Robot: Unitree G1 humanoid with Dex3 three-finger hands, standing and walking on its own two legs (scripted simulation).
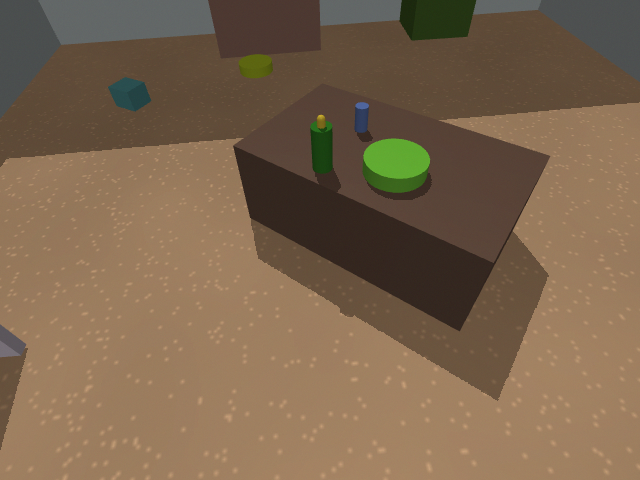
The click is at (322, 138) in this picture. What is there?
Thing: necked bottle
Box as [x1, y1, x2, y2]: [310, 115, 332, 173]
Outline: 319,115 317,117 317,120 310,125 313,169 315,171 324,173 329,171 332,167 331,124 325,120 323,115
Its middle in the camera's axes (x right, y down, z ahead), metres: +0.00 -0.32 +1.30
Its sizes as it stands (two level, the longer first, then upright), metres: 0.072 0.072 0.206
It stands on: a support 0.39 m high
